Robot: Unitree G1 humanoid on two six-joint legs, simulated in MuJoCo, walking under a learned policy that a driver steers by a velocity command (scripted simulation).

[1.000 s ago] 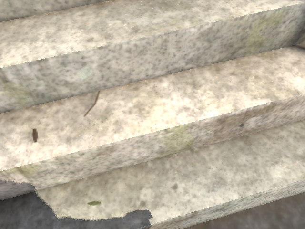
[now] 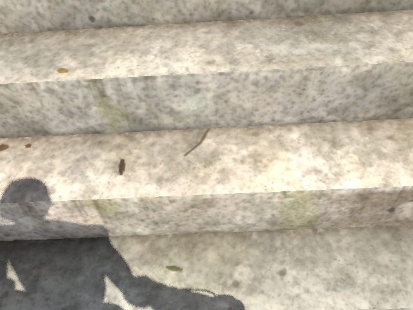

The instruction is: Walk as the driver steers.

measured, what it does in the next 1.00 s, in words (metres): steps on the spot: left foot, then right foot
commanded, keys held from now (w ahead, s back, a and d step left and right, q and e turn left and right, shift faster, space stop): q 0.12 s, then no key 0.88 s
